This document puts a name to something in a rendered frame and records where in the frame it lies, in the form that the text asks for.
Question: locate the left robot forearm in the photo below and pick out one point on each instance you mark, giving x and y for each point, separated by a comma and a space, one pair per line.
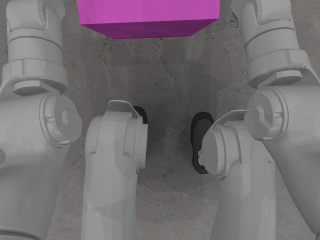
35, 49

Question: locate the left robot upper arm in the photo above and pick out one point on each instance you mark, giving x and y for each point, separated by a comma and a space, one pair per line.
36, 132

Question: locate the right robot foot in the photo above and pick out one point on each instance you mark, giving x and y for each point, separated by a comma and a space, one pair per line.
200, 124

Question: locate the right robot forearm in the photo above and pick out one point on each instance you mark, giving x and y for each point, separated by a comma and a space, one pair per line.
269, 38

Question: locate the carton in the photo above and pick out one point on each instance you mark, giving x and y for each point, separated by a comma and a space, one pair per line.
135, 19

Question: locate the right robot thigh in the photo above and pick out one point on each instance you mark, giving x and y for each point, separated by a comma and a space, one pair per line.
247, 207

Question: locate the right robot upper arm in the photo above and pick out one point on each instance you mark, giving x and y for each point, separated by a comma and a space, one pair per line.
286, 119

